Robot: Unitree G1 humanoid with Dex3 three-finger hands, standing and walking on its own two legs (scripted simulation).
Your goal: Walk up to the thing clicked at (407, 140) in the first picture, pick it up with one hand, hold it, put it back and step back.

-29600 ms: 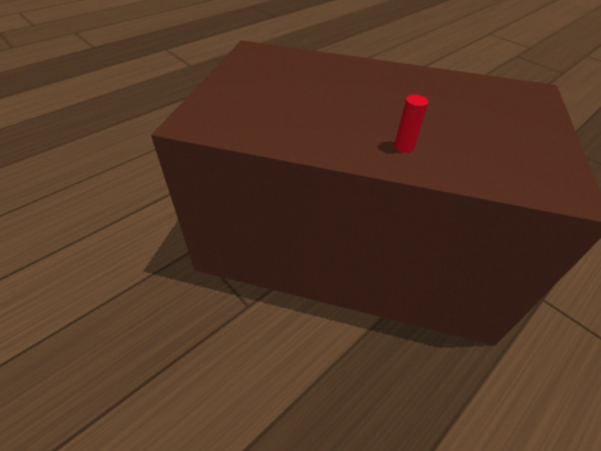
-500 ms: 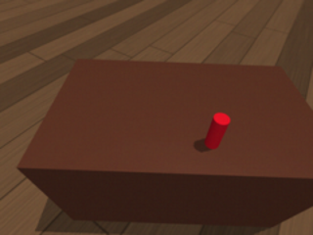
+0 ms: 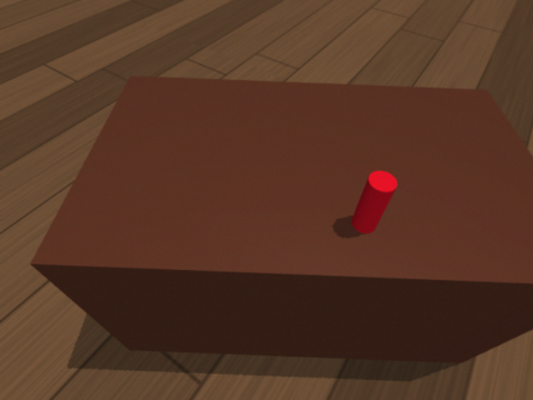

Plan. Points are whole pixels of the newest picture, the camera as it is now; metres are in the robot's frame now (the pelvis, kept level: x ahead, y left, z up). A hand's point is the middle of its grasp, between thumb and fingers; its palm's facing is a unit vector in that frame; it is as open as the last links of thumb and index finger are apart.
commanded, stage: step back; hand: right
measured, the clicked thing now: (372, 203) +0.50 -0.21 -0.06
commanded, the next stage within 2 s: none
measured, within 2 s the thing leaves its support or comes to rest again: neither
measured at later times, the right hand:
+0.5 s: hand out of the picture -0.02 -0.21 -0.15, palm faces +0.02 +0.91 -0.42, open 7.3 cm
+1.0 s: hand out of the picture -0.10 -0.20 -0.17, palm faces -0.05 +0.90 -0.43, open 7.3 cm
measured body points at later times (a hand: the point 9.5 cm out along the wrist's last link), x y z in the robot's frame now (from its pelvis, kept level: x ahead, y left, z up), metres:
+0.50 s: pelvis -0.08 +0.06 -0.01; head +0.00 +0.08 +0.43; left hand +0.05 +0.36 -0.15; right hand -0.02 -0.25 -0.12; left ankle -0.07 +0.16 -0.74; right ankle -0.13 -0.08 -0.68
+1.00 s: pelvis -0.20 +0.07 -0.03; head -0.13 +0.08 +0.42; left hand -0.06 +0.38 -0.13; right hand -0.10 -0.25 -0.14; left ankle -0.21 +0.19 -0.75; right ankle -0.13 -0.06 -0.74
